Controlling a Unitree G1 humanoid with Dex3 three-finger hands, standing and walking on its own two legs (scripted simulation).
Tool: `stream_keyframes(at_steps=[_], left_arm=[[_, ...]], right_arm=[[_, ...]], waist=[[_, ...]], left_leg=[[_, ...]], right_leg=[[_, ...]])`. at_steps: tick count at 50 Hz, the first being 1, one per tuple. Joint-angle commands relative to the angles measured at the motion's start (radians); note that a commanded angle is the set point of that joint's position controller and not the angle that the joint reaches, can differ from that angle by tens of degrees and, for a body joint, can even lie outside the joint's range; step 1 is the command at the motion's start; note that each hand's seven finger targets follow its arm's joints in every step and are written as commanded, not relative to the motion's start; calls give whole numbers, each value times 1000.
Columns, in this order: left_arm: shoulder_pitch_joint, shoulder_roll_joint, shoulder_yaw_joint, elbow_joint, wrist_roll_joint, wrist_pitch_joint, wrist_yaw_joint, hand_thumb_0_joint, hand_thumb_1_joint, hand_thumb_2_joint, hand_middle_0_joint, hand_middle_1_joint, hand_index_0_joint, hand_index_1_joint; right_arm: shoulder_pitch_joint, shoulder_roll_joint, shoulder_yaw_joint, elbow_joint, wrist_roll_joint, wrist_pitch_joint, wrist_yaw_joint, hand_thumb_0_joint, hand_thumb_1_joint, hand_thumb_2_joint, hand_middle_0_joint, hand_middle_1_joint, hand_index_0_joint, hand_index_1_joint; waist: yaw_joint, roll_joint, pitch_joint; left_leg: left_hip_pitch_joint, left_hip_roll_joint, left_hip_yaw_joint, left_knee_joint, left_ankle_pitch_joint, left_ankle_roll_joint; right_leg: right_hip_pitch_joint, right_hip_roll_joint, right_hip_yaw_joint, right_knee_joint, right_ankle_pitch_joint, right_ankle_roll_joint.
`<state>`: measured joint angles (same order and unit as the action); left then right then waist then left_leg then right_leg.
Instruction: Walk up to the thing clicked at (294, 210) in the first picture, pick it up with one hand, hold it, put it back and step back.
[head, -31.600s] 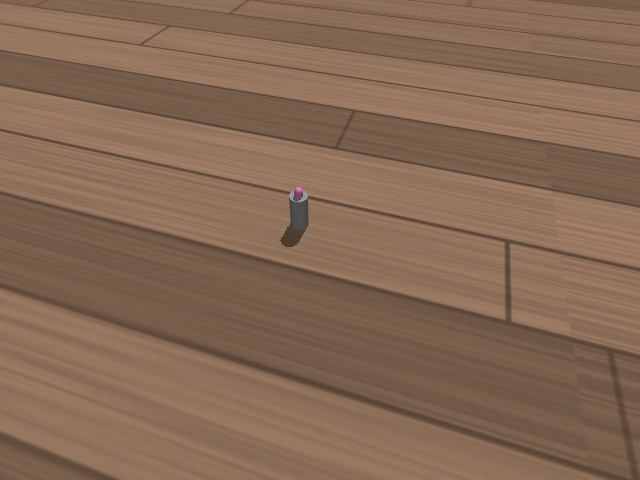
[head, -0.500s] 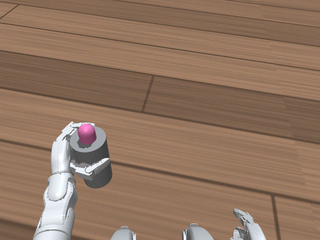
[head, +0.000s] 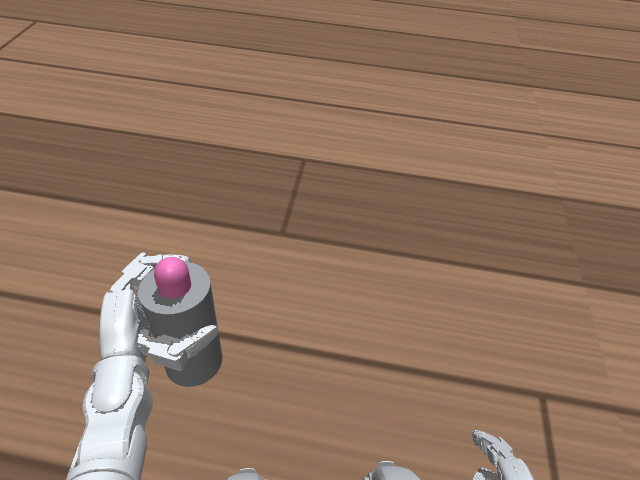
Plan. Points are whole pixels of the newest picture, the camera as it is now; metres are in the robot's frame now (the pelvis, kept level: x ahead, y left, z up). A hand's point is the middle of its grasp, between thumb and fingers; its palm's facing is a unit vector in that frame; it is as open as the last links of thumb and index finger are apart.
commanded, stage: hold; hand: left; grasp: from the side
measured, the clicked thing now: (183, 318) +0.32 +0.17 +0.00
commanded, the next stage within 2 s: none
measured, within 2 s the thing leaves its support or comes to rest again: neither
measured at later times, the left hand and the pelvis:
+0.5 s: hand (165, 322) +0.30 +0.18 +0.03, palm faces +0.17 -0.98 -0.02, open 11.1 cm; pelvis -0.01 +0.00 +0.01, yaw +0 degrees
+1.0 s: hand (168, 327) +0.30 +0.18 +0.03, palm faces +0.16 -0.99 -0.02, open 11.1 cm; pelvis -0.01 +0.00 +0.01, yaw +0 degrees
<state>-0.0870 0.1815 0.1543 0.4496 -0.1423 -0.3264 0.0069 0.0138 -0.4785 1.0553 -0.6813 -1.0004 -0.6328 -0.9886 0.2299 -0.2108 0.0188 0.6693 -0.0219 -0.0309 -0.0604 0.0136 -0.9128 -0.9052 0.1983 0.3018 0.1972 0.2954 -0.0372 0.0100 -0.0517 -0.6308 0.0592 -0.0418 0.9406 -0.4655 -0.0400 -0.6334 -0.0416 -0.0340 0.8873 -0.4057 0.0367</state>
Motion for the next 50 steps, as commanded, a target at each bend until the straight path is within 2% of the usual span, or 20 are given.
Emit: stream_keyframes(at_steps=[1, 12, 18, 19, 20, 22, 23, 25, 32, 34, 36, 37, 38, 41, 42, 43, 45, 47, 48, 50], left_arm=[[-370, 131, 52, -361, -40, -142, -8, 0, 111, 1162, -1174, -1335, -1194, -1331], [-346, 133, 62, -368, -35, -144, -8, 0, 94, 1165, -1176, -1343, -1196, -1340], [-360, 145, 63, -436, -29, -146, -2, 0, 118, 1164, -1162, -1330, -1181, -1327], [-402, 171, 83, -485, -33, -150, 2, 0, 102, 1159, -1163, -1333, -1182, -1330], [-362, 142, 58, -453, -29, -144, 2, 0, 126, 1160, -1161, -1326, -1179, -1323], [-376, 153, 63, -471, -30, -138, 1, 0, 143, 1164, -1156, -1323, -1175, -1319], [-351, 121, 40, -431, -33, -130, -3, 0, 131, 1171, -1157, -1334, -1178, -1329], [-390, 158, 56, -478, -31, -129, -4, 0, 142, 1182, -1168, -1344, -1188, -1340], [-325, 98, 16, -406, -44, -108, -15, 0, 116, 1181, -1173, -1350, -1195, -1345], [-327, 117, 37, -400, -45, -109, -12, 0, 94, 1178, -1169, -1346, -1189, -1343], [-314, 104, 21, -367, -38, -113, -13, 0, 100, 1173, -1156, -1335, -1176, -1332], [-350, 134, 51, -413, -39, -123, -8, 0, 108, 1176, -1171, -1343, -1190, -1340], [-310, 107, 30, -372, -36, -123, -8, 0, 108, 1179, -1168, -1345, -1189, -1341], [-353, 134, 58, -432, -39, -141, -3, 0, 117, 1175, -1163, -1345, -1186, -1339], [-337, 113, 34, -416, -36, -141, -5, 0, 130, 1182, -1164, -1348, -1186, -1342], [-387, 165, 79, -477, -34, -149, 1, 0, 147, 1190, -1163, -1346, -1183, -1342], [-354, 134, 49, -446, -32, -143, -3, 0, 131, 1184, -1164, -1345, -1185, -1341], [-381, 173, 92, -500, -39, -149, 4, 0, 125, 1170, -1159, -1340, -1181, -1334], [-349, 139, 63, -435, -34, -140, 2, 0, 108, 1178, -1159, -1343, -1180, -1339], [-370, 162, 86, -462, -37, -142, 6, 0, 132, 1180, -1141, -1329, -1161, -1326]], right_arm=[[-12, -128, -51, -118, -1, -40, -14, 0, -917, -902, 200, 300, 200, 300], [-32, -130, -59, -134, 4, -38, -2, 0, -919, -904, 199, 300, 200, 300], [-34, -122, -54, -141, 3, -42, -4, 0, -915, -904, 199, 300, 199, 300], [-33, -124, -55, -138, 4, -44, -6, 0, -919, -904, 199, 300, 199, 300], [-38, -120, -51, -140, 3, -46, -7, 0, -917, -904, 199, 300, 199, 300], [-37, -125, -53, -137, 4, -51, -8, 0, -913, -903, 199, 300, 199, 300], [-35, -125, -51, -137, 2, -53, -7, 0, -913, -903, 199, 300, 200, 300], [-36, -128, -53, -132, 6, -57, -9, 0, -912, -903, 199, 300, 200, 300], [-42, -127, -53, -126, 13, -75, -7, 0, -912, -903, 199, 300, 199, 300], [-37, -130, -57, -120, 14, -76, -4, 0, -912, -903, 199, 300, 199, 300], [-42, -130, -58, -119, 13, -76, 2, 0, -908, -903, 199, 300, 199, 300], [-45, -131, -62, -117, 13, -77, 2, 0, -910, -903, 199, 300, 199, 300], [-40, -128, -60, -118, 10, -77, 4, 0, -909, -902, 199, 300, 199, 300], [-39, -129, -61, -121, 9, -81, 10, 0, -909, -902, 199, 300, 200, 300], [-37, -128, -59, -123, 9, -80, 10, 0, -910, -903, 199, 300, 200, 300], [-38, -132, -62, -127, 9, -81, 9, 0, -910, -903, 199, 300, 200, 300], [-32, -128, -57, -126, 5, -81, 8, 0, -912, -904, 199, 300, 199, 300], [-32, -124, -57, -120, 6, -83, 1, 0, -915, -904, 199, 300, 199, 300], [-36, -121, -52, -119, 5, -83, -1, 0, -915, -904, 199, 300, 199, 300], [-25, -121, -53, -109, 4, -83, -4, 0, -918, -906, 199, 300, 199, 300]], waist=[[1, 59, -364], [10, 51, -322], [9, 69, -349], [13, 78, -352], [5, 72, -337], [2, 87, -329], [-3, 83, -317], [1, 110, -324], [-2, 60, -280], [5, 59, -282], [8, 59, -262], [17, 71, -267], [11, 56, -266], [21, 78, -296], [12, 74, -301], [24, 90, -330], [7, 85, -335], [14, 84, -345], [3, 56, -309], [7, 59, -342]], left_leg=[[168, -54, 35, -140, 331, 29], [184, -52, 39, -173, 310, 27], [195, -54, 38, -181, 297, 28], [199, -55, 40, -185, 285, 28], [198, -55, 38, -189, 276, 28], [201, -53, 37, -197, 260, 26], [206, -51, 33, -196, 275, 23], [219, -52, 33, -201, 266, 23], [216, -48, 28, -218, 262, 23], [211, -48, 27, -216, 270, 23], [208, -45, 27, -219, 286, 18], [209, -47, 29, -220, 268, 20], [207, -46, 27, -217, 278, 19], [211, -47, 28, -220, 255, 19], [216, -48, 28, -215, 274, 17], [226, -48, 28, -216, 277, 18], [229, -49, 28, -208, 291, 19], [216, -55, 34, -205, 257, 25], [203, -56, 35, -205, 247, 29], [198, -57, 37, -201, 253, 29]], right_leg=[[226, 46, -11, -111, 334, -38], [235, 48, -13, -132, 306, -39], [254, 48, -13, -141, 295, -38], [263, 46, -12, -145, 284, -38], [250, 48, -14, -149, 276, -38], [239, 49, -14, -154, 260, -40], [231, 51, -18, -151, 268, -41], [228, 49, -16, -156, 263, -42], [235, 52, -26, -166, 256, -40], [240, 49, -27, -164, 261, -41], [228, 50, -31, -158, 265, -44], [228, 49, -28, -162, 254, -42], [226, 51, -31, -159, 259, -43], [231, 50, -27, -156, 240, -43], [233, 50, -27, -153, 253, -44], [249, 48, -25, -153, 257, -45], [247, 50, -23, -152, 269, -44], [265, 45, -15, -163, 253, -38], [251, 45, -15, -170, 249, -36], [276, 41, -10, -166, 259, -35]])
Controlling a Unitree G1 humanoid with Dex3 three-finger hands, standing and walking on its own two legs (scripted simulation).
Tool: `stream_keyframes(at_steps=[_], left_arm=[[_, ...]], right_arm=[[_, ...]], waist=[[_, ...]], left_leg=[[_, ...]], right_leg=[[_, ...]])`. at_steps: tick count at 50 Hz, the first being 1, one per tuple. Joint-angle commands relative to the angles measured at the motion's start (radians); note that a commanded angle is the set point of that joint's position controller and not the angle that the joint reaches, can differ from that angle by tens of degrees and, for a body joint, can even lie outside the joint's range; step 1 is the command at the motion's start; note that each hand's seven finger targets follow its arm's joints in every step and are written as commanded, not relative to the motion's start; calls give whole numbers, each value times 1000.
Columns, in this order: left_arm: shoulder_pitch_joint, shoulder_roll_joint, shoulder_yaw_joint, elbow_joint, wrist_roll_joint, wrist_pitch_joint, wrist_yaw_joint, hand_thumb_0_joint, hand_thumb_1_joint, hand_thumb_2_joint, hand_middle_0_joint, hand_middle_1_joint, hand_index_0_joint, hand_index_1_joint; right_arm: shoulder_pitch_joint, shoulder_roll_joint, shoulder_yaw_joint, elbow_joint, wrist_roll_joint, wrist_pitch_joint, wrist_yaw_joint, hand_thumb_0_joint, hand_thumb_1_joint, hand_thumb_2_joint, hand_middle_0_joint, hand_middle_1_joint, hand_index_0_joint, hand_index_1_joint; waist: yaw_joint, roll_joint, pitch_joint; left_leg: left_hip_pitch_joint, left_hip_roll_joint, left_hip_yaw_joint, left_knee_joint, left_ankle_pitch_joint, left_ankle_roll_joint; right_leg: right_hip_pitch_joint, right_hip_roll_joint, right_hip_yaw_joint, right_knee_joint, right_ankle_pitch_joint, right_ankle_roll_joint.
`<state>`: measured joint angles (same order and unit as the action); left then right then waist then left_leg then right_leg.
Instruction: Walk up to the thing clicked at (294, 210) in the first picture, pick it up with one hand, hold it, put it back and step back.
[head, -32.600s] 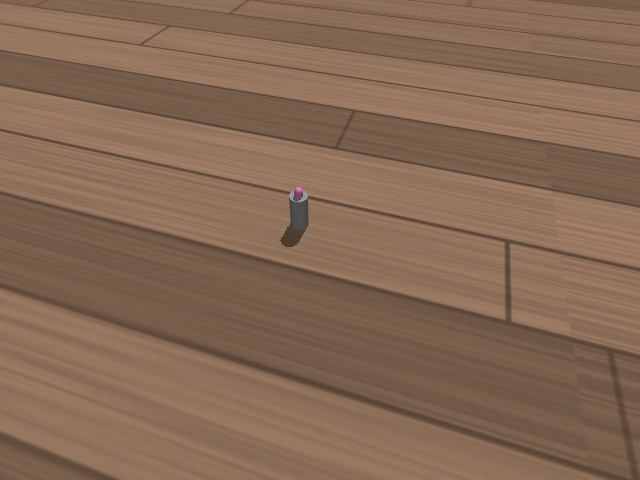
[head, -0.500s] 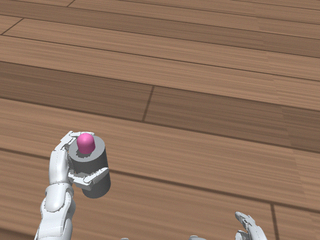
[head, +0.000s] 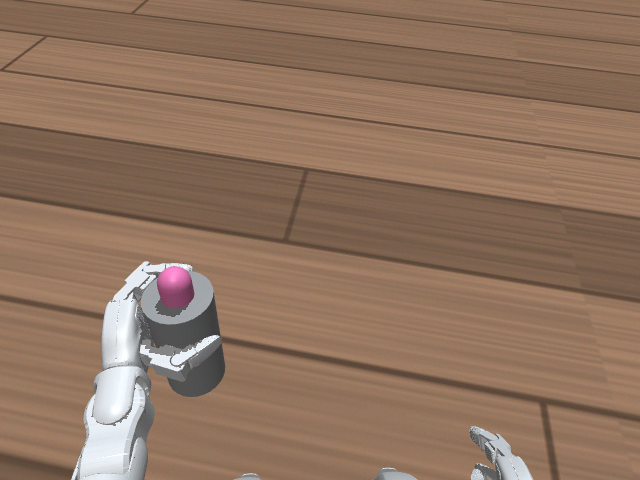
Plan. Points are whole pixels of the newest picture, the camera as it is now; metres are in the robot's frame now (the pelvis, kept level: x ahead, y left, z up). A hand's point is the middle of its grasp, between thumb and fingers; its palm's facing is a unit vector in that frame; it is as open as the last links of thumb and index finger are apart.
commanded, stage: hold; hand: left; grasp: from the side
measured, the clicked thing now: (186, 327) +0.31 +0.17 +0.01
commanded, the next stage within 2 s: crouch in 1.54 s
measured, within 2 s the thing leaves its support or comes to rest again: neither
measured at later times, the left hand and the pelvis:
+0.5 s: hand (180, 314) +0.32 +0.17 +0.03, palm faces +0.16 -0.99 -0.01, open 11.1 cm; pelvis +0.00 +0.00 +0.00, yaw +0 degrees
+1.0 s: hand (182, 311) +0.32 +0.17 +0.03, palm faces +0.16 -0.99 -0.01, open 11.1 cm; pelvis +0.00 +0.00 +0.00, yaw +0 degrees
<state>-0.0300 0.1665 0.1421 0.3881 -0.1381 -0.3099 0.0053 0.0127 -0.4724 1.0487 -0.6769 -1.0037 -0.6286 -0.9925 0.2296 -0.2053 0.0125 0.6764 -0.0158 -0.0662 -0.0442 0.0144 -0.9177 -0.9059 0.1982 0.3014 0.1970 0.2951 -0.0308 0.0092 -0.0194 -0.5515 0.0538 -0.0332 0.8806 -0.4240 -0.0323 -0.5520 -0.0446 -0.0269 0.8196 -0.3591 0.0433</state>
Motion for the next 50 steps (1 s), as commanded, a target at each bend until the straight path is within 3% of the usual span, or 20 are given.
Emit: stream_keyframes(at_steps=[1, 6, 8, 9, 10, 13, 16, 18, 19, 20, 23, 24, 32, 35, 41, 43, 45, 47, 49, 50], left_arm=[[-431, 166, 80, -419, -40, -157, 6, 0, 127, 1184, -1140, -1331, -1160, -1328], [-416, 160, 69, -363, -42, -152, -12, 0, 137, 1201, -1158, -1348, -1177, -1346], [-451, 145, 35, -390, -40, -149, -20, 0, 137, 1182, -1156, -1332, -1175, -1330], [-385, 105, 16, -283, -39, -137, -25, 0, 121, 1186, -1162, -1337, -1180, -1336], [-456, 151, 48, -383, -45, -147, -20, 0, 146, 1186, -1163, -1344, -1184, -1339], [-422, 117, 22, -317, -44, -144, -19, 0, 100, 1171, -1165, -1336, -1185, -1332], [-445, 165, 77, -378, -49, -155, -6, 0, 114, 1184, -1156, -1338, -1174, -1336], [-426, 192, 94, -389, -38, -156, 0, 0, 101, 1189, -1164, -1342, -1181, -1342], [-395, 160, 76, -345, -35, -151, -1, 0, 95, 1189, -1163, -1342, -1180, -1343], [-442, 195, 112, -415, -41, -160, 6, 0, 87, 1185, -1164, -1341, -1182, -1341], [-426, 160, 91, -355, -42, -152, 6, 0, 103, 1192, -1151, -1340, -1170, -1339], [-483, 200, 120, -400, -40, -160, 10, 0, 126, 1198, -1151, -1343, -1170, -1342], [-435, 121, 20, -334, -39, -139, -22, 0, 89, 1190, -1164, -1347, -1184, -1345], [-497, 152, 42, -378, -45, -142, -15, 0, 98, 1179, -1153, -1333, -1172, -1332], [-425, 138, 53, -328, -40, -141, -2, 0, 109, 1205, -1159, -1348, -1178, -1347], [-457, 189, 107, -367, -40, -152, 8, 0, 126, 1213, -1168, -1356, -1187, -1355], [-449, 197, 116, -361, -38, -158, 6, 0, 124, 1224, -1171, -1365, -1190, -1364], [-443, 161, 85, -337, -36, -156, 3, 0, 118, 1226, -1179, -1373, -1199, -1371], [-474, 196, 113, -382, -33, -164, 7, 0, 132, 1225, -1174, -1368, -1194, -1366], [-458, 175, 87, -365, -34, -160, 0, 0, 102, 1214, -1171, -1364, -1192, -1362]], right_arm=[[-33, -125, -44, -123, -2, -49, -22, 0, -913, -905, 199, 300, 200, 300], [-29, -132, -52, -107, 3, -53, -23, 0, -912, -905, 199, 300, 199, 300], [-30, -131, -51, -109, 2, -57, -20, 0, -910, -904, 199, 300, 199, 300], [-34, -135, -52, -108, 2, -60, -18, 0, -912, -905, 199, 300, 199, 300], [-30, -134, -55, -104, 4, -60, -19, 0, -909, -904, 199, 300, 200, 300], [-32, -135, -53, -102, 5, -66, -13, 0, -915, -905, 199, 300, 199, 300], [-32, -136, -57, -107, 9, -64, -9, 0, -911, -905, 199, 300, 199, 300], [-28, -138, -59, -106, 7, -60, -12, 0, -913, -905, 199, 300, 199, 300], [-20, -132, -56, -102, 3, -59, -13, 0, -918, -906, 199, 300, 199, 300], [-28, -135, -58, -104, 5, -61, -14, 0, -914, -905, 199, 300, 199, 300], [-20, -129, -52, -95, 1, -56, -15, 0, -916, -906, 199, 300, 199, 300], [-16, -136, -58, -89, 1, -57, -16, 0, -914, -906, 199, 300, 199, 300], [-17, -133, -55, -96, 1, -63, -18, 0, -920, -907, 199, 300, 199, 300], [-14, -142, -59, -93, 5, -68, -19, 0, -916, -906, 199, 300, 199, 300], [-15, -137, -57, -98, 4, -67, -12, 0, -912, -905, 199, 300, 200, 300], [-10, -143, -63, -92, 4, -65, -11, 0, -913, -906, 199, 300, 200, 300], [-16, -133, -59, -98, 3, -59, -10, 0, -912, -906, 199, 300, 199, 300], [-16, -132, -56, -98, 1, -58, -10, 0, -917, -907, 199, 300, 199, 300], [-19, -135, -59, -98, -1, -55, -12, 0, -916, -907, 199, 300, 200, 300], [-10, -137, -59, -98, -1, -55, -13, 0, -917, -906, 199, 300, 199, 300]], waist=[[5, 77, -349], [-1, 70, -312], [-9, 70, -309], [-16, 39, -275], [-5, 63, -308], [-10, 53, -277], [18, 67, -336], [18, 63, -346], [8, 44, -357], [16, 61, -348], [2, 59, -339], [8, 87, -344], [-14, 69, -329], [-12, 74, -318], [11, 60, -319], [20, 68, -346], [23, 64, -340], [7, 58, -331], [13, 88, -350], [2, 87, -354]], left_leg=[[122, -51, 28, -148, 204, 19], [119, -51, 28, -154, 179, 20], [126, -49, 26, -156, 182, 18], [113, -50, 29, -153, 168, 21], [126, -49, 27, -160, 166, 20], [121, -45, 21, -171, 132, 18], [132, -46, 20, -162, 186, 14], [140, -48, 25, -157, 212, 16], [128, -50, 27, -145, 232, 18], [134, -51, 29, -151, 219, 18], [130, -47, 26, -146, 242, 16], [135, -47, 28, -147, 231, 15], [139, -45, 22, -148, 221, 16], [147, -44, 20, -160, 185, 16], [135, -44, 21, -157, 224, 13], [133, -45, 21, -153, 226, 14], [113, -49, 27, -149, 219, 17], [123, -46, 25, -153, 214, 16], [130, -48, 26, -148, 217, 15], [141, -46, 25, -145, 232, 14]], right_leg=[[177, 46, -19, -102, 205, -44], [158, 43, -21, -107, 183, -44], [153, 46, -24, -110, 187, -43], [141, 45, -23, -116, 178, -40], [149, 43, -24, -115, 177, -43], [127, 48, -31, -113, 139, -44], [166, 47, -32, -102, 181, -46], [182, 46, -27, -102, 203, -45], [195, 43, -23, -99, 226, -43], [187, 45, -22, -106, 216, -43], [174, 47, -23, -95, 234, -44], [166, 46, -20, -94, 227, -46], [151, 47, -25, -102, 216, -46], [137, 46, -28, -108, 187, -47], [157, 47, -34, -96, 210, -48], [168, 47, -31, -94, 212, -49], [180, 43, -25, -97, 210, -47], [166, 46, -26, -95, 205, -46], [162, 45, -22, -92, 209, -48], [158, 46, -23, -91, 222, -48]])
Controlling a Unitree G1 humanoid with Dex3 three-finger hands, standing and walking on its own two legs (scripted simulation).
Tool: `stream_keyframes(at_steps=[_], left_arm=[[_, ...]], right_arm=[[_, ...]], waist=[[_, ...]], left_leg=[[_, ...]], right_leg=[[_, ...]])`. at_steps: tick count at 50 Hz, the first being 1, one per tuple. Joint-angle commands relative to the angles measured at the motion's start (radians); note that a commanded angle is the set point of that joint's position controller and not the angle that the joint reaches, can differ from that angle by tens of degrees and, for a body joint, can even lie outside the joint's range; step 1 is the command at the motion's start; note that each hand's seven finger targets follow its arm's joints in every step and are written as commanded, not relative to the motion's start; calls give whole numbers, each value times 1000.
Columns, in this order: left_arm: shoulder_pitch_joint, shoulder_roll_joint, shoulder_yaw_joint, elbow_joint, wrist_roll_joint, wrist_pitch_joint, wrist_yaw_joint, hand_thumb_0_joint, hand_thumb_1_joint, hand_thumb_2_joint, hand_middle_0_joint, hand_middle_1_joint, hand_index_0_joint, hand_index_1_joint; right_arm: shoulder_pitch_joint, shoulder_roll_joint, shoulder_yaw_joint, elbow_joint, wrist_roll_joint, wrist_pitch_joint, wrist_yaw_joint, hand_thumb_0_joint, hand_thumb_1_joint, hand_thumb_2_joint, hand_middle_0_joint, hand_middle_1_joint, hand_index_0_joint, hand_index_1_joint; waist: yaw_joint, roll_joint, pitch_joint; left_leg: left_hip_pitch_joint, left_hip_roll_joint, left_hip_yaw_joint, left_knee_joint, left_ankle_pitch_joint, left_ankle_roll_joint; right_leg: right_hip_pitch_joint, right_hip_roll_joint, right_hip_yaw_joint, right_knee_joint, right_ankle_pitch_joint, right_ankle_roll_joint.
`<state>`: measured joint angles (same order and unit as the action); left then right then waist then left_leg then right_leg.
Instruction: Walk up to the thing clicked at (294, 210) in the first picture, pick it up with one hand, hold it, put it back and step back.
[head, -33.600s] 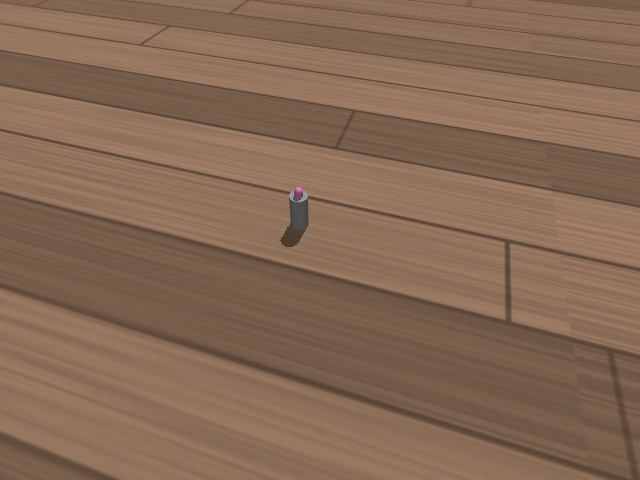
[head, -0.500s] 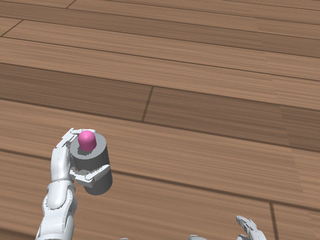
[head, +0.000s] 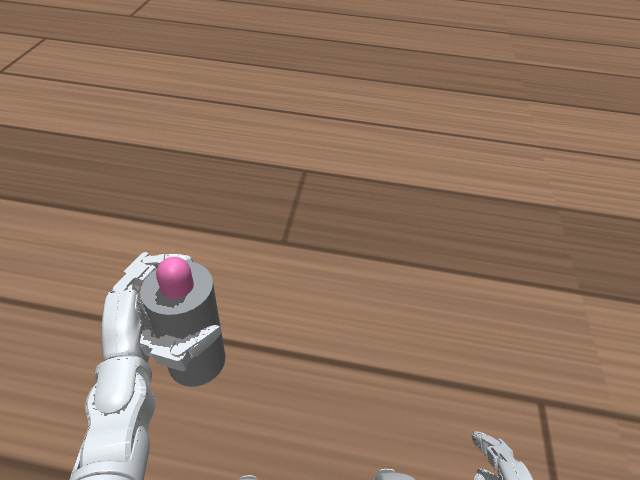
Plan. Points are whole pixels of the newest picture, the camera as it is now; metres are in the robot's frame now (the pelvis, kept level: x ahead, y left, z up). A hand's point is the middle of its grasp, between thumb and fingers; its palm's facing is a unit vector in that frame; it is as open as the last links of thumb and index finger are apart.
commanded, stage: hold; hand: left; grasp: from the side
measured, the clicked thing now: (186, 318) +0.32 +0.17 +0.01
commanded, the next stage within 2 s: crouch in 0.54 s
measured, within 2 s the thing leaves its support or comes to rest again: neither
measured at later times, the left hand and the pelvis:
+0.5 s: hand (182, 308) +0.32 +0.17 +0.04, palm faces +0.15 -0.99 -0.02, open 11.1 cm; pelvis +0.00 +0.00 +0.00, yaw +0 degrees
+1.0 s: hand (190, 326) +0.33 +0.18 -0.02, palm faces +0.20 -0.98 +0.01, open 11.1 cm; pelvis -0.01 +0.00 -0.02, yaw +0 degrees
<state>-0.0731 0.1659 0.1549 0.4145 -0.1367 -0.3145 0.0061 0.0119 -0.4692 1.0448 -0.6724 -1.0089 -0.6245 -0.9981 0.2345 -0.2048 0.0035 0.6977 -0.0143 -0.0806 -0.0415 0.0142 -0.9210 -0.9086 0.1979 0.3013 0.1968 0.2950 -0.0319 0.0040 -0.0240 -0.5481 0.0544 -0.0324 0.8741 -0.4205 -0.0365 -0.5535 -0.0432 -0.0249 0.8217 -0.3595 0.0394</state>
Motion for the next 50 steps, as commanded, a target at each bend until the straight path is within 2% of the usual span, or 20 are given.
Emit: stream_keyframes(at_steps=[1, 3, 5, 7, 10, 14, 16, 17, 21, 23, 26, 27, 31, 32, 33, 38, 39, 44, 48, 50], left_arm=[[-410, 174, 75, -397, -39, -153, -2, 0, 133, 1229, -1170, -1366, -1189, -1366], [-427, 159, 47, -399, -38, -154, -9, 0, 125, 1227, -1177, -1371, -1195, -1371], [-442, 172, 53, -418, -39, -148, -11, 0, 117, 1200, -1162, -1346, -1180, -1345], [-426, 142, 23, -399, -44, -144, -13, 0, 87, 1203, -1163, -1351, -1180, -1352], [-425, 129, 22, -346, -49, -133, -15, 0, 73, 1195, -1166, -1349, -1183, -1350], [-427, 155, 28, -381, -39, -139, -10, 0, 99, 1198, -1172, -1352, -1190, -1352], [-424, 180, 65, -402, -43, -145, -8, 0, 128, 1188, -1164, -1337, -1183, -1335], [-384, 149, 49, -372, -44, -137, -6, 0, 114, 1189, -1164, -1346, -1184, -1344], [-417, 203, 96, -403, -37, -134, 5, 0, 125, 1210, -1161, -1353, -1179, -1353], [-404, 165, 73, -375, -37, -131, 5, 0, 122, 1211, -1172, -1362, -1193, -1359], [-440, 192, 106, -374, -41, -142, 6, 0, 149, 1226, -1171, -1362, -1189, -1361], [-415, 158, 71, -357, -40, -141, -1, 0, 150, 1229, -1182, -1378, -1202, -1377], [-409, 175, 60, -402, -36, -146, -15, 0, 138, 1209, -1174, -1357, -1192, -1357], [-400, 153, 33, -410, -36, -142, -19, 0, 109, 1242, -1218, -1399, -1229, -1406], [-438, 156, 25, -445, -38, -143, -21, 0, 97, 1175, -1179, -1319, -1195, -1326], [-401, 110, 20, -282, -43, -135, -10, 0, 105, 1152, -1158, -1296, -1175, -1293], [-432, 134, 48, -301, -43, -144, -2, 0, 111, 1170, -1169, -1312, -1186, -1311], [-434, 120, 71, -148, -19, -211, 18, 0, 121, 1183, -1179, -1325, -1199, -1322], [-480, 162, 126, -38, -7, -305, 5, 0, 156, 1202, -1176, -1337, -1196, -1333], [-511, 139, 101, 30, 5, -359, -4, 0, 144, 1223, -1195, -1360, -1215, -1357]], right_arm=[[-17, -133, -48, -122, 1, -42, -18, 0, -916, -907, 199, 300, 200, 300], [-14, -137, -50, -113, 0, -45, -20, 0, -920, -908, 199, 300, 199, 300], [-8, -136, -50, -113, 0, -45, -23, 0, -921, -908, 199, 300, 199, 300], [-17, -137, -49, -112, 3, -51, -21, 0, -923, -909, 199, 300, 199, 300], [-21, -144, -52, -110, 3, -58, -20, 0, -918, -907, 199, 300, 199, 300], [-25, -142, -51, -113, 6, -56, -21, 0, -914, -906, 199, 300, 199, 300], [-21, -139, -51, -111, 3, -57, -19, 0, -913, -905, 199, 300, 199, 300], [-21, -133, -48, -118, 4, -54, -17, 0, -918, -906, 199, 300, 200, 300], [-15, -137, -51, -114, 3, -46, -22, 0, -915, -906, 199, 300, 199, 300], [-16, -131, -46, -113, 0, -44, -20, 0, -915, -905, 199, 300, 200, 300], [-28, -127, -46, -111, 1, -40, -22, 0, -912, -906, 199, 300, 200, 300], [-17, -130, -48, -109, 1, -43, -21, 0, -920, -907, 199, 300, 200, 300], [-22, -138, -55, -123, 2, -44, -23, 0, -918, -907, 199, 300, 199, 300], [-16, -135, -54, -120, 1, -46, -23, 0, -926, -915, 199, 300, 200, 300], [-16, -133, -51, -119, 0, -51, -20, 0, -893, -905, 199, 300, 200, 300], [-19, -143, -55, -105, 1, -56, -15, 0, -886, -904, 199, 300, 200, 300], [-22, -139, -56, -102, 1, -54, -16, 0, -885, -904, 199, 300, 199, 300], [-27, -139, -66, -80, -13, -54, 3, 0, -875, -901, 199, 300, 200, 300], [-34, -142, -77, -68, -28, -49, 21, 0, -878, -901, 199, 300, 200, 300], [-29, -142, -82, -67, -37, -49, 32, 0, -879, -902, 199, 300, 200, 300]], waist=[[3, 84, -352], [-8, 88, -340], [-11, 77, -372], [-12, 67, -317], [-13, 59, -312], [-3, 59, -304], [11, 73, -336], [14, 60, -333], [15, 89, -360], [4, 59, -314], [11, 56, -307], [-2, 43, -307], [5, 73, -354], [-6, 64, -355], [-6, 98, -353], [-18, 40, -293], [-10, 29, -290], [-6, 1, -230], [-1, 24, -290], [-19, 41, -339]], left_leg=[[135, -48, 27, -137, 231, 20], [142, -46, 23, -139, 227, 19], [148, -47, 24, -131, 232, 23], [132, -47, 21, -145, 194, 23], [134, -43, 18, -147, 193, 21], [137, -45, 17, -159, 162, 22], [136, -47, 18, -153, 182, 20], [125, -49, 22, -148, 194, 21], [143, -49, 29, -138, 247, 20], [123, -47, 27, -142, 217, 23], [99, -50, 33, -143, 184, 26], [112, -48, 30, -145, 189, 26], [136, -52, 33, -134, 215, 25], [144, -51, 31, -134, 217, 26], [142, -51, 30, -136, 215, 23], [112, -41, 18, -134, 199, 24], [96, -44, 20, -131, 188, 28], [-7, -43, 17, -93, 104, 30], [-124, -51, 21, 4, 79, 31], [-188, -52, 19, 76, 56, 29]], right_leg=[[172, 43, -23, -94, 230, -42], [154, 44, -23, -92, 224, -44], [170, 43, -22, -97, 235, -41], [149, 44, -26, -101, 200, -42], [134, 46, -32, -103, 196, -43], [134, 45, -34, -109, 165, -43], [157, 45, -35, -104, 180, -44], [170, 43, -33, -106, 194, -42], [187, 40, -23, -101, 246, -42], [166, 44, -26, -107, 219, -39], [164, 40, -20, -114, 195, -39], [160, 41, -22, -109, 199, -38], [173, 40, -18, -107, 224, -40], [173, 41, -20, -105, 228, -39], [165, 41, -20, -105, 224, -42], [111, 47, -32, -92, 203, -43], [110, 43, -31, -93, 198, -41], [2, 41, -33, -41, 119, -44], [-77, 31, -20, 45, 100, -48], [-168, 31, -17, 118, 79, -52]])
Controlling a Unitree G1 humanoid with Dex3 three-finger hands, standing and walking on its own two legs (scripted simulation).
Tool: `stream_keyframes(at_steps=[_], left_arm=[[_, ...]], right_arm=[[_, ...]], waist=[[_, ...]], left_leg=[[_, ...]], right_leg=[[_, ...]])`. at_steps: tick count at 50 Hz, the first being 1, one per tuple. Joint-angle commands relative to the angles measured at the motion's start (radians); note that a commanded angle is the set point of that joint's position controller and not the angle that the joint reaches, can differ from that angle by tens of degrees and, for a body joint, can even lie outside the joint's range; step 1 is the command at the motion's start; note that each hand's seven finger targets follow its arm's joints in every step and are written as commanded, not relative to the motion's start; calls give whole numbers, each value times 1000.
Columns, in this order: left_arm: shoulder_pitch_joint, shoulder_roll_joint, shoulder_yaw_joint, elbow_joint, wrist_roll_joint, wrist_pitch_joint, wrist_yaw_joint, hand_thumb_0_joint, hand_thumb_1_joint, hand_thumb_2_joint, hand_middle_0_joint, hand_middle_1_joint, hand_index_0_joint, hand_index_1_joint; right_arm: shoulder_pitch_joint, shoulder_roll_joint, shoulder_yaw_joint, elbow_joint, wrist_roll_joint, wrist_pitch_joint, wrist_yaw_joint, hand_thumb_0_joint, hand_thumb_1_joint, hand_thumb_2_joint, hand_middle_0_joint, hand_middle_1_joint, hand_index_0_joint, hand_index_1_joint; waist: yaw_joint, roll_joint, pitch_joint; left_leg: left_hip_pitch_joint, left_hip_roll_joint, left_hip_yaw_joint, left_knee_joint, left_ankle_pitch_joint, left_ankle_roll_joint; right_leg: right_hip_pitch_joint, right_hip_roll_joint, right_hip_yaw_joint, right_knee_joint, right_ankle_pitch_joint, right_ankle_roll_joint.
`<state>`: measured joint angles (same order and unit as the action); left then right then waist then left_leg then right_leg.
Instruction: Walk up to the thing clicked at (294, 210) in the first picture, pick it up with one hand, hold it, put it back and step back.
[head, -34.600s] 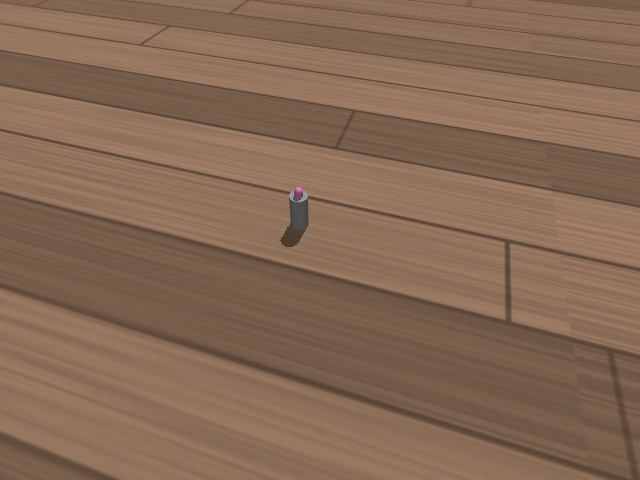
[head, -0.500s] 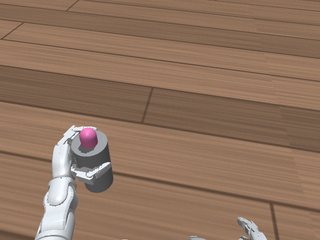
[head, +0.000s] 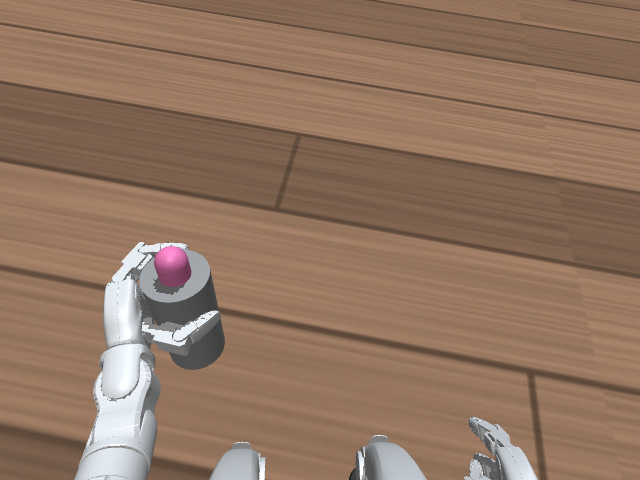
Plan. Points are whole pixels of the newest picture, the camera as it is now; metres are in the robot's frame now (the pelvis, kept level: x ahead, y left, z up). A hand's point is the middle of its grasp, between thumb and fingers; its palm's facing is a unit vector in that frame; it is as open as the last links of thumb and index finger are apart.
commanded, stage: crouch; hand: left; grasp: from the side
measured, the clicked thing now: (185, 304) +0.34 +0.17 -0.02
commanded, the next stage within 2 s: lower in 1.64 s
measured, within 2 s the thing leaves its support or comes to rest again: neither
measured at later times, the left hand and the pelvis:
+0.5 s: hand (196, 335) +0.38 +0.21 -0.26, palm faces +0.25 -0.97 -0.05, open 11.1 cm; pelvis -0.02 +0.00 -0.20, yaw -1 degrees
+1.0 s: hand (207, 346) +0.41 +0.22 -0.41, palm faces +0.24 -0.97 -0.05, open 11.1 cm; pelvis -0.07 +0.00 -0.35, yaw -3 degrees
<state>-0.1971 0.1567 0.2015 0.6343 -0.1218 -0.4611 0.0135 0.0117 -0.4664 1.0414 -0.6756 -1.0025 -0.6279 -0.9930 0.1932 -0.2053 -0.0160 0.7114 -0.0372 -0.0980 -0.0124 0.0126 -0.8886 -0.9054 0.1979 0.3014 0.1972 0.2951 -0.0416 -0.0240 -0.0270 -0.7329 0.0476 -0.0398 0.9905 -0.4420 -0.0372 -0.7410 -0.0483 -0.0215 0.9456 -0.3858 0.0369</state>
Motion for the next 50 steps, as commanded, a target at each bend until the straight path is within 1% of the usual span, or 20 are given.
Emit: stream_keyframes(at_steps=[1, 3, 4, 9, 12, 14, 15, 16, 17, 20, 23, 26, 31, 34, 35, 36, 40, 41, 46, 50], left_arm=[[-425, 185, 91, -166, -8, -244, -10, 0, 114, 1206, -1201, -1352, -1217, -1353], [-457, 178, 73, -139, -7, -308, -19, 0, 111, 1210, -1198, -1350, -1212, -1353], [-465, 205, 98, -112, -8, -332, -19, 0, 94, 1185, -1195, -1334, -1208, -1337], [-577, 277, 118, -115, -26, -422, -44, 0, 57, 1121, -1140, -1251, -1146, -1260], [-573, 309, 151, -96, -25, -433, -41, 0, 42, 1104, -1098, -1207, -1099, -1220], [-543, 312, 177, -55, -31, -424, -29, 0, 42, 1099, -1107, -1206, -1106, -1221], [-603, 343, 198, -125, -35, -433, -24, 0, 48, 1113, -1108, -1211, -1105, -1228], [-599, 356, 214, -136, -36, -435, -22, 0, 53, 1120, -1113, -1221, -1111, -1236], [-581, 322, 194, -102, -35, -430, -26, 0, 62, 1126, -1126, -1225, -1123, -1241], [-571, 272, 164, 8, -35, -424, -45, 0, 64, 1151, -1131, -1242, -1129, -1259], [-647, 280, 156, 79, -14, -437, -58, 0, 48, 1158, -1148, -1258, -1148, -1274], [-692, 335, 194, 133, 4, -458, -59, 0, 69, 1183, -1155, -1281, -1157, -1295], [-803, 508, 325, 89, 22, -496, -35, 0, 55, 1262, -1182, -1348, -1183, -1366], [-844, 484, 308, 127, 20, -493, -37, 0, 61, 1278, -1163, -1351, -1163, -1370], [-879, 563, 356, 84, 30, -498, -30, 0, 51, 1286, -1160, -1348, -1157, -1371], [-905, 576, 350, 82, 38, -495, -32, 0, 34, 1271, -1146, -1331, -1142, -1355], [-946, 563, 334, 133, 43, -474, -50, 0, -37, 1230, -1132, -1307, -1128, -1332], [-943, 585, 354, 150, 42, -468, -48, 0, -58, 1216, -1130, -1300, -1125, -1325], [-956, 554, 321, 282, 53, -442, -73, 0, -62, 1198, -1151, -1309, -1150, -1329], [-932, 636, 363, 354, 70, -437, -97, 0, 0, 1207, -1189, -1336, -1194, -1350]], right_arm=[[14, -151, -68, -80, -16, -31, 8, 0, -888, -904, 199, 300, 200, 300], [11, -157, -66, -83, -26, -32, 17, 0, -888, -904, 199, 300, 200, 300], [10, -165, -68, -84, -28, -31, 20, 0, -890, -904, 199, 300, 200, 300], [18, -185, -60, -71, -46, -28, 28, 0, -903, -908, 199, 300, 200, 300], [22, -215, -64, -68, -52, -14, 34, 0, -911, -912, 198, 300, 199, 300], [17, -218, -60, -67, -50, 0, 39, 0, -925, -915, 198, 300, 199, 300], [22, -221, -64, -59, -51, 5, 42, 0, -928, -917, 198, 300, 199, 300], [30, -219, -67, -50, -54, 11, 41, 0, -933, -918, 198, 300, 199, 300], [40, -222, -67, -42, -54, 13, 44, 0, -939, -919, 198, 299, 199, 299], [35, -224, -64, -16, -52, 17, 53, 0, -944, -920, 198, 299, 199, 299], [28, -230, -65, -4, -56, 20, 58, 0, -938, -918, 199, 299, 199, 299], [22, -230, -53, 6, -69, 25, 66, 0, -931, -916, 199, 300, 199, 300], [48, -253, -38, 12, -88, 45, 80, 0, -940, -920, 198, 300, 199, 300], [30, -254, -24, 15, -95, 52, 83, 0, -950, -924, 198, 300, 199, 300], [43, -262, -25, 21, -99, 55, 83, 0, -946, -924, 198, 300, 199, 300], [39, -260, -23, 22, -101, 60, 81, 0, -946, -924, 198, 300, 199, 300], [34, -266, -15, 27, -104, 67, 81, 0, -952, -924, 198, 300, 199, 300], [35, -268, -12, 28, -103, 70, 81, 0, -956, -925, 198, 300, 199, 300], [34, -286, 6, 25, -106, 80, 87, 0, -948, -921, 198, 300, 199, 300], [36, -310, 22, 19, -109, 87, 91, 0, -929, -914, 199, 300, 200, 300]], waist=[[-10, 88, -352], [-25, 119, -462], [-25, 118, -501], [-32, 143, -698], [-13, 217, -789], [0, 213, -795], [5, 239, -807], [2, 246, -844], [-22, 221, -852], [-49, 162, -823], [-82, 127, -798], [-79, 144, -791], [-60, 217, -920], [-79, 254, -893], [-74, 285, -931], [-80, 305, -935], [-115, 328, -879], [-111, 314, -861], [-158, 239, -752], [-157, 191, -716]], left_leg=[[-40, -46, 23, -1, 49, 30], [-100, -47, 9, 96, 44, 26], [-128, -46, 4, 139, 44, 26], [-320, -48, 1, 335, 57, 33], [-297, -44, -10, 400, 155, 24], [-351, -46, -14, 435, 164, 23], [-363, -46, -14, 448, 143, 20], [-379, -46, -7, 480, 155, 24], [-399, -46, -13, 506, 169, 26], [-498, -47, -15, 589, 173, 35], [-610, -48, -17, 668, 114, 41], [-686, -52, -7, 738, 75, 40], [-684, -54, -3, 828, 125, 32], [-716, -52, 1, 857, 68, 25], [-724, -51, 5, 872, 63, 23], [-738, -51, 14, 889, 35, 24], [-830, -53, 21, 941, -52, 22], [-873, -55, 23, 951, -80, 24], [-1011, -63, 21, 1016, -171, 39], [-1092, -68, 17, 1062, -211, 48]], right_leg=[[-37, 37, -18, 36, 79, -53], [-147, 39, -24, 137, 63, -59], [-185, 42, -26, 181, 57, -60], [-292, 36, 19, 335, 51, -57], [-422, 42, -5, 444, 92, -72], [-464, 45, -15, 497, 94, -77], [-490, 47, -13, 519, 75, -78], [-477, 45, -3, 533, 93, -74], [-492, 46, -11, 558, 109, -74], [-559, 48, -16, 627, 124, -69], [-653, 48, -25, 694, 85, -67], [-715, 45, -21, 761, 50, -68], [-748, 41, -24, 866, 75, -69], [-811, 42, -30, 910, 16, -70], [-810, 43, -27, 925, 14, -70], [-820, 42, -23, 936, -2, -68], [-889, 41, -33, 990, -54, -67], [-893, 42, -36, 995, -75, -65], [-960, 44, -62, 1024, -139, -55], [-967, 48, -76, 1050, -171, -47]])
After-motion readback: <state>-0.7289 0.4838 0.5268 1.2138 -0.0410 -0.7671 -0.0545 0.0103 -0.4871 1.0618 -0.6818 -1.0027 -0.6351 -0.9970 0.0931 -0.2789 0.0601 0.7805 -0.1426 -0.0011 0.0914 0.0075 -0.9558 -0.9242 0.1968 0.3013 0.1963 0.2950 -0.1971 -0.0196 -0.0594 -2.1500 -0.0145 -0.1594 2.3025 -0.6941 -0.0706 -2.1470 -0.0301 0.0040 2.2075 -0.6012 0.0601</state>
